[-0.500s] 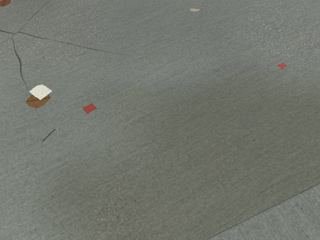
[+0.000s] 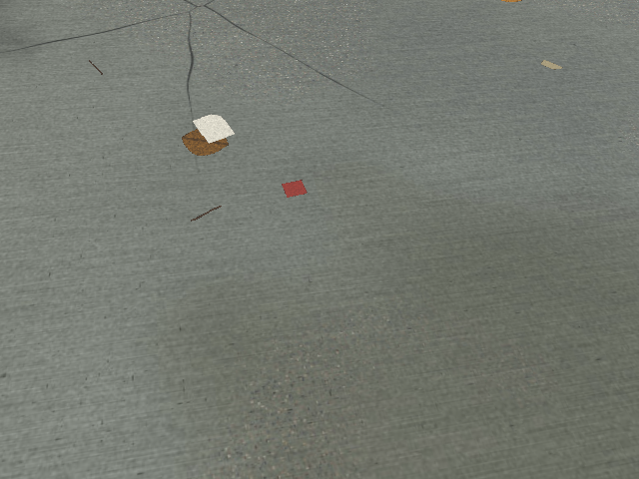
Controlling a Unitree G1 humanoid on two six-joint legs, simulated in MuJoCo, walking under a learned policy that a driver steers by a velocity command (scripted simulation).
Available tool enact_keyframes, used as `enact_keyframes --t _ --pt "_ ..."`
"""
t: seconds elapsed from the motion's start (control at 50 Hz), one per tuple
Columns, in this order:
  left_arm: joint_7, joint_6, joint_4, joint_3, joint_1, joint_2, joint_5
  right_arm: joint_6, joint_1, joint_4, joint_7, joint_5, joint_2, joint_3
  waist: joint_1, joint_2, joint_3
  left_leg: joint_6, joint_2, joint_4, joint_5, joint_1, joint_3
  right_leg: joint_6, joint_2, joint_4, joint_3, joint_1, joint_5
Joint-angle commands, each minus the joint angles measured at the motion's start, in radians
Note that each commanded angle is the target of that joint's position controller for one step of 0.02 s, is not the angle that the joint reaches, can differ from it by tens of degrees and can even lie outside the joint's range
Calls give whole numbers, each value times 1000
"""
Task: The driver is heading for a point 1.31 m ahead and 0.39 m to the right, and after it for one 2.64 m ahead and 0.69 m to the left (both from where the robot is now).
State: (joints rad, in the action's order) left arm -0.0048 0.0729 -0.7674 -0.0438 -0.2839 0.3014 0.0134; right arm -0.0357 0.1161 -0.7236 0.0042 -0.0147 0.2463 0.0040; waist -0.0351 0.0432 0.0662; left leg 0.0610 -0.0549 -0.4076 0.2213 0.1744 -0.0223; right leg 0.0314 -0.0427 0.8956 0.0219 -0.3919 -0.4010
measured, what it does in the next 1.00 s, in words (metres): walks ahead: right foot, then left foot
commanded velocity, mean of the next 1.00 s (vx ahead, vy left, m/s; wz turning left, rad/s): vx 0.55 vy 0.00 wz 0.04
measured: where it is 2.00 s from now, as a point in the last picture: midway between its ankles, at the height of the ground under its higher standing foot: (359, 200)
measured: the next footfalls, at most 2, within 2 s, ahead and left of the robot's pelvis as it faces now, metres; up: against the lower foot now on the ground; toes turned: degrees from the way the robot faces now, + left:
right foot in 0.16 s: +0.03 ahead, -0.13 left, +0.00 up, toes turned -1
left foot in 0.52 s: +0.10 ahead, +0.10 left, +0.00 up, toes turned +4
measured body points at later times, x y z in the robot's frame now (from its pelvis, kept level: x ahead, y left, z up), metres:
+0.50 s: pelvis +0.05 +0.00 +0.00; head +0.06 +0.01 +0.45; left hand +0.09 +0.28 -0.14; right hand +0.15 -0.28 -0.12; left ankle +0.05 +0.10 -0.74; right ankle -0.01 -0.12 -0.74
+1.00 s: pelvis +0.37 -0.02 -0.04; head +0.41 -0.02 +0.41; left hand +0.60 +0.22 -0.12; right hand +0.27 -0.27 -0.18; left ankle +0.07 +0.10 -0.71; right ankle +0.51 -0.09 -0.75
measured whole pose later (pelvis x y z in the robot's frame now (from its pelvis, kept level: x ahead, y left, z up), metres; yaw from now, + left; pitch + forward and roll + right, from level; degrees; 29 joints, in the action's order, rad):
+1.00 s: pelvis +0.37 -0.02 -0.04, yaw +1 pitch +2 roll -1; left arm -0.03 -0.06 -0.71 -0.02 0.01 0.25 0.04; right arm 0.08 0.50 -1.06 0.00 -0.03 0.24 0.03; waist 0.05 -0.01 0.05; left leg 0.03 0.04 -0.57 0.48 -0.17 0.03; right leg -0.12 0.01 0.65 0.12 -0.58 -0.12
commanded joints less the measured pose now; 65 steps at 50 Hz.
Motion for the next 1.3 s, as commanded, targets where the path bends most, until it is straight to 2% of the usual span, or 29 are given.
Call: enact_keyframes --t 0.02,0.12,0.16,0.18,0.22,0.24,0.26,0.3,0.34,0.38,0.44,0.5,0.52,0.54,0.56,0.6,0.64,0.76,0.88,0.92,0.96,0.98,1.0,1.02,1.04,1.06,1.12,1.22,1.3 --pt "7 -4 48 -11 1 53 2 16 22 14 2 -8 148 35 42 -182 -70 145 235 91 -384 -32 -160 -11 15 -124 1 42 -5" --pt "27 -21 14 0 -33 23 -1 21 -6 -27 5 -1 139 28 2 -138 -81 112 221 38 -282 48 -206 -48 41 -447 13 237 142" --pt "37 -54 8 3 -51 69 26 31 27 -39 9 2 80 7 12 -11 -118 23 154 -18 -121 144 -174 -72 -128 -600 -177 402 348" --pt "31 -60 11 -9 31 133 5 23 83 -60 6 7 69 9 83 99 -78 0 49 19 10 59 -92 -127 -182 -581 -225 242 380" --pt "15 -69 11 8 77 60 3 17 62 -109 7 -5 112 17 53 66 -44 -7 67 49 -55 -36 -104 -98 -115 -581 -164 170 272" --pt "14 -66 -7 -4 26 88 5 19 83 -130 6 -2 127 24 28 84 -92 7 34 -8 73 -30 -65 -100 -67 -590 -142 221 7" --pt "15 -59 -25 -16 -20 118 9 17 83 -131 -2 -14 143 34 10 127 -66 19 -2 -87 248 45 -24 -128 -78 -634 -192 216 -277" --pt "10 -49 -50 -40 -80 168 7 19 -4 -87 -28 -25 119 31 -20 182 79 19 2 -258 276 266 71 -230 -237 -788 -396 197 -578" --pt "5 -67 -46 -40 -63 132 9 37 -64 -56 -42 -17 117 34 -17 86 107 9 76 -401 207 392 24 -270 -304 -839 -459 224 -407" --pt "3 -94 -31 -45 4 129 -1 61 4 -83 -54 -11 104 33 26 47 24 4 87 -357 164 344 37 -239 -249 -824 -342 270 -245" --pt "-6 -115 -31 -53 65 136 -11 72 52 -104 -57 -7 95 34 56 96 2 7 52 -184 144 122 108 -212 -165 -795 -188 156 -175" --pt "-12 -114 -29 -56 102 121 -9 85 235 -169 -37 -12 104 43 139 -21 2 7 12 -14 58 -201 170 -205 -114 -596 -109 -69 -225" --pt "-14 -120 -4 -36 151 57 6 99 394 -216 -24 -21 157 60 212 -168 -41 35 126 60 214 -378 -11 -181 -44 -314 -28 -225 -144" --pt "-22 -132 77 -2 234 -51 -3 111 474 -207 -15 -34 267 81 243 -403 -68 123 410 283 639 -433 -537 -137 91 58 32 -458 -133" --pt "-17 -134 84 -11 223 2 -1 108 395 -201 -12 -40 248 79 178 -219 -19 186 479 314 712 -350 -703 -160 66 199 -127 -551 -37" --pt "-33 -143 51 -23 172 60 4 121 275 -161 -14 -22 197 70 96 -84 -20 135 385 267 516 -293 -477 -146 -15 222 -146 -521 139" --pt "-51 -133 30 -27 147 74 31 137 261 -160 -11 -13 156 53 67 -105 -31 105 316 323 410 -232 -342 -104 -46 190 -89 -443 196" --pt "-66 -109 105 -2 358 24 25 155 377 -224 -15 -1 124 45 99 -93 89 128 241 413 77 -182 -122 -47 -53 20 20 -488 358" --pt "-63 -115 160 20 452 11 15 160 393 -270 -7 -3 150 46 82 -126 111 118 275 423 -473 -273 27 -133 -12 -249 108 -288 367" --pt "-44 -116 139 8 370 41 21 151 399 -283 1 -11 186 53 32 -171 19 96 287 237 -992 -330 72 -169 78 -262 154 -115 268" --pt "-16 -121 16 -27 -41 106 17 127 350 -283 15 -23 244 73 -168 -190 -191 69 283 -231 -1163 -241 101 -205 134 -289 129 311 185" --pt "2 -123 -45 -54 -246 179 30 126 335 -262 14 -26 197 65 -237 -122 -309 67 222 -581 -850 1 89 -221 -7 -274 -42 612 -14" --pt "5 -129 -68 -78 -260 280 55 141 411 -211 -19 9 8 27 -111 236 -399 38 20 -962 131 389 27 -293 -288 -479 -600 818 -477" --pt "-11 -133 -67 -73 -205 234 29 161 356 -199 -21 17 91 45 -105 177 -403 78 -5 -1073 189 502 -142 -289 -307 -675 -903 781 -517" --pt "-14 -141 -71 -65 -97 176 30 163 255 -168 -16 22 119 55 -54 84 -210 85 65 -1085 74 576 -102 -273 -281 -666 -715 639 -364" --pt "-18 -152 -74 -51 -55 107 25 165 206 -159 -17 12 112 48 -35 -46 -138 83 112 -1023 -2 539 -81 -270 -255 -661 -563 483 -180" --pt "-14 -173 -118 -19 -24 10 18 123 216 -150 -41 -27 41 30 74 -10 -59 51 177 -899 -8 415 -79 -235 -162 -733 -348 204 -84" --pt "-13 -200 -162 -15 -152 26 -12 105 -94 -16 -59 -42 50 11 34 -43 116 -27 216 -595 -180 590 32 -273 -90 -876 -211 127 146" --pt "-3 -210 -162 -26 -195 82 -24 121 -227 39 -74 -17 34 -11 2 -28 97 -41 132 -231 -407 324 93 -249 -67 -912 -158 125 520"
